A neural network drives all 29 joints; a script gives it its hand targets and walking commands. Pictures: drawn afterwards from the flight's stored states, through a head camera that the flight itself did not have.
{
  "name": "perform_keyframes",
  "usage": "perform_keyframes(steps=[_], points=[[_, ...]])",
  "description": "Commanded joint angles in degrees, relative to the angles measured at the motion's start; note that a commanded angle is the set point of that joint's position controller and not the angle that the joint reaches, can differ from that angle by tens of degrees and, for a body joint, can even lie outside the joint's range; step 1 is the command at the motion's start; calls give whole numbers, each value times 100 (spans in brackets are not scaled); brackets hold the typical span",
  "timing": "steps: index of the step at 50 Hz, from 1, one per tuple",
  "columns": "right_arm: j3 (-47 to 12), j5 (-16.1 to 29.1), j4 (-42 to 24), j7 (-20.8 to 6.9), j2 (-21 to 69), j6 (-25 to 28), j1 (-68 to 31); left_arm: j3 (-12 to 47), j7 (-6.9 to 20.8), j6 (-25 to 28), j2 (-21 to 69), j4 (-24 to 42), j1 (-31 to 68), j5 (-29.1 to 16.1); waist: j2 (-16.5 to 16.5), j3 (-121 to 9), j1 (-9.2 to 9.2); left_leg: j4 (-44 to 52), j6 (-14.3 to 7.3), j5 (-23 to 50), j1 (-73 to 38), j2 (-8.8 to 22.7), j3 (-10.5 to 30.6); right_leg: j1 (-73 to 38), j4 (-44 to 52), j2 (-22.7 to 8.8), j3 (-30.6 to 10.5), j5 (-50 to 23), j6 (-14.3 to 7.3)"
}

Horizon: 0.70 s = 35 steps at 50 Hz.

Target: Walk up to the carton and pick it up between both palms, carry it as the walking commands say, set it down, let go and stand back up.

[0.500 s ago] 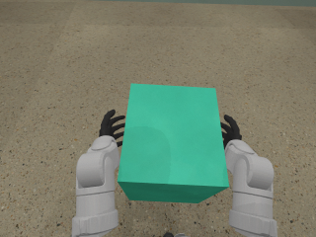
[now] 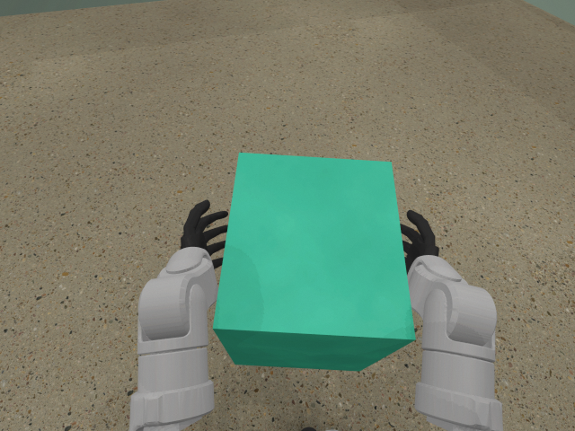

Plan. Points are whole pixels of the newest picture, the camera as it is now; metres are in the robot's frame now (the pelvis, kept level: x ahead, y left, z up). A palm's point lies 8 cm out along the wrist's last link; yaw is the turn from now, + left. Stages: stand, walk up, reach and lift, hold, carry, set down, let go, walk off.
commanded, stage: carry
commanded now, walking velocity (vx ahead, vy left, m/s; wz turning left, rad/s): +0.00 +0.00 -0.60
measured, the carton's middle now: (305, 273) +0.35 -0.02 +0.03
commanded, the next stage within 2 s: none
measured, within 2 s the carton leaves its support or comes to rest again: neither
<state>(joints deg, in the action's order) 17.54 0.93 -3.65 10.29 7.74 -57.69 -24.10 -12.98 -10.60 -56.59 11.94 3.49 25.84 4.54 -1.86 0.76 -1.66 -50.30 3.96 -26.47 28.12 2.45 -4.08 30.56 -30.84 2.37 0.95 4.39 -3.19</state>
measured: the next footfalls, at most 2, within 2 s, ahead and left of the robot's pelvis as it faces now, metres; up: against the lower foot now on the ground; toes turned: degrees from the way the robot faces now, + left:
left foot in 0.06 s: +0.02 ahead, +0.11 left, +0.00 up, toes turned +2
right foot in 0.32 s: -0.01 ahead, -0.15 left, +0.00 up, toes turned -19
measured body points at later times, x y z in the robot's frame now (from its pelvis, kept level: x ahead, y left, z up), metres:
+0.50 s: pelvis -0.12 -0.01 +0.00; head -0.08 -0.02 +0.45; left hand +0.25 +0.01 +0.07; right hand +0.15 -0.27 +0.06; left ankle -0.07 +0.10 -0.68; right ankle -0.05 -0.13 -0.72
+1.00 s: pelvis -0.23 +0.01 +0.00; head -0.20 -0.01 +0.45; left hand +0.13 -0.08 +0.08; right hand -0.05 -0.31 +0.07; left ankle -0.14 +0.10 -0.68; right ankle -0.23 -0.11 -0.72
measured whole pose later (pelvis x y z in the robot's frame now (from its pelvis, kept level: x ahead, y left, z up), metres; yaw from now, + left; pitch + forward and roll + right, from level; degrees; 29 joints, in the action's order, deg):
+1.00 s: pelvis -0.23 +0.01 +0.00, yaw -35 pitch +3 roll -1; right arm 16.2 -0.5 -4.1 10.4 7.7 -58.6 -22.4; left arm -12.0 -10.6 -57.7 10.2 1.2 26.1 3.0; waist 0.6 0.8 1.1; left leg -56.8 4.8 -31.2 31.6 7.2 -5.6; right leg 26.8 -35.5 1.2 3.9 11.8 -2.6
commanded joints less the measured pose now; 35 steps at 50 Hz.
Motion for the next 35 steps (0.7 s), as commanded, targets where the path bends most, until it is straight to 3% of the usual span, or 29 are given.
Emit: perform_keyframes(steps=[1,2,3,4,5,6,7,8,9,11,13,14,15,16,17,18,19,21,23,26,28,29,30,31,32,33,34,35], points=[[-4402,1326,-686,-417,4757,162,-4275,3389,236,121,4076,378,3019,-1000,-876,-3448,306,1219,-79,181,-734,-178,-64,-2346,1097,-1411,-1606,47,-228],[-4385,1313,-654,-411,4723,160,-4210,3372,209,120,4009,393,2997,-978,-770,-3475,251,1929,-129,365,-1297,-161,-121,-2108,1030,-1244,-1471,277,-40],[-4333,1282,-578,-414,4766,166,-4157,3433,206,123,4029,502,3213,-1048,-570,-3602,177,2562,-216,649,-2060,141,116,-1629,837,-1028,-1329,762,188],[-4267,1226,-601,-396,4603,179,-4150,3489,197,102,4036,463,3128,-1037,255,-3577,129,2972,-540,63,-2664,1040,1071,-724,251,-569,-859,1450,519],[-4206,1206,-747,-394,4531,233,-4246,3703,209,115,4191,698,3321,-1138,1858,-3341,127,3029,-1047,287,-2428,2176,2108,-29,-1192,-139,-122,2009,605],[-4203,1201,-879,-422,4611,224,-4076,3835,222,103,4260,1001,3597,-1188,1982,-2923,140,3068,-1314,1635,-2299,2647,1925,589,-2148,-193,236,2330,657],[-4233,1129,-960,-427,4646,210,-3912,3814,237,75,4267,945,3568,-1232,1301,-2799,149,2784,-1282,3124,-2393,2476,1393,589,-2536,-335,143,2215,597],[-4215,1036,-919,-414,4644,177,-3692,3821,267,50,4275,891,3533,-1324,770,-2762,156,2424,-1117,4070,-2421,2175,912,388,-2505,-418,85,2086,547],[-4201,966,-963,-392,4562,189,-3746,3887,311,47,4250,898,3583,-1422,805,-2770,168,2160,-1005,4537,-2453,2055,633,279,-2243,-409,137,2112,508],[-4121,902,-1164,-330,4294,190,-3873,3916,350,-1,4210,714,3424,-1548,1149,-2843,149,1810,-848,4605,-2449,1844,84,-151,-1581,-192,426,2184,480],[-3965,784,-1113,-262,4106,171,-3686,3948,359,-53,4195,603,3397,-1648,1460,-2850,119,1599,-821,4425,-2474,1855,-35,-442,-918,-27,759,2023,439],[-3914,716,-982,-229,4015,114,-3469,3885,358,-113,4166,406,3138,-1620,1403,-2900,161,1357,-716,4184,-2412,1807,-232,-769,-334,-16,851,1625,423],[-3854,662,-778,-203,3983,76,-3147,3839,368,-145,4127,345,2989,-1629,1180,-2873,188,1040,-496,3980,-2195,1711,-380,-1163,315,-138,613,1086,345],[-3831,652,-687,-176,3954,63,-3163,3787,381,-153,4092,293,3085,-1640,698,-2939,204,520,-274,3470,-1642,1553,-451,-1817,558,-470,88,341,238],[-3843,596,-612,-149,3982,32,-3136,3725,392,-156,3958,309,3206,-1664,-410,-3078,230,-125,14,1693,-279,1164,-424,-2889,291,-1344,-1161,-1927,-122],[-3943,665,-640,-182,4093,-7,-3301,3680,379,-143,3949,158,3196,-1596,-1735,-3018,227,-764,237,-1277,709,376,-626,-3023,230,-2184,-2420,-3668,-705],[-4050,785,-612,-238,4257,-44,-3231,3616,392,-201,4000,77,2682,-1472,-1327,-3014,223,-1175,214,-1350,588,379,-121,-2805,348,-2084,-2282,-3190,-835],[-4287,1146,-902,-343,4711,84,-4084,3626,414,-52,4255,472,3342,-1468,-701,-3080,226,-1187,124,-636,699,357,119,-2687,538,-1872,-1901,-1769,-697],[-4355,1308,-942,-425,4932,159,-4320,3597,382,46,4387,582,3512,-1350,-613,-3257,250,-780,35,-127,502,285,191,-2564,599,-1729,-1667,-934,-610],[-4468,1431,-907,-449,4947,173,-4446,3467,301,121,4259,551,3315,-1142,-753,-3392,298,22,-23,43,-45,-1,56,-2297,913,-1599,-1684,92,-505],[-4481,1429,-884,-432,4822,167,-4416,3419,236,132,4119,489,3189,-1037,-866,-3447,298,926,-96,148,-681,-136,-54,-2076,1041,-1436,-1602,425,-317],[-4479,1460,-975,-411,4783,166,-4513,3415,199,122,4119,536,3232,-1054,-722,-3516,254,1566,-124,343,-1142,-96,-66,-1927,936,-1276,-1433,664,-175],[-4448,1458,-965,-381,4743,120,-4326,3407,141,86,4043,637,3229,-1077,-593,-3530,187,2363,-181,614,-1756,68,-1,-1622,691,-1075,-1314,885,4],[-4349,1291,-651,-410,4631,122,-4183,3402,163,58,4016,328,3128,-953,148,-3568,147,2906,-440,280,-2378,863,951,-940,16,-718,-1068,1362,188],[-4303,1300,-903,-387,4425,168,-4254,3617,149,63,4122,649,3142,-1055,1739,-3414,118,2945,-1004,337,-2383,2151,2156,19,-1185,-166,-219,2015,476],[-4285,1295,-1023,-398,4515,158,-4086,3748,151,37,4225,868,3388,-1088,2069,-2968,119,3018,-1387,1617,-2242,2710,2090,741,-2336,-193,183,2444,578],[-4257,1194,-958,-412,4578,137,-3902,3707,168,16,4204,803,3448,-1109,1437,-2922,132,2712,-1381,3135,-2437,2565,1621,751,-2703,-342,91,2378,543],[-4232,1136,-1003,-393,4577,116,-3662,3734,187,-2,4192,894,3419,-1255,830,-2905,154,2372,-1222,4173,-2469,2281,1157,521,-2690,-428,29,2222,489]])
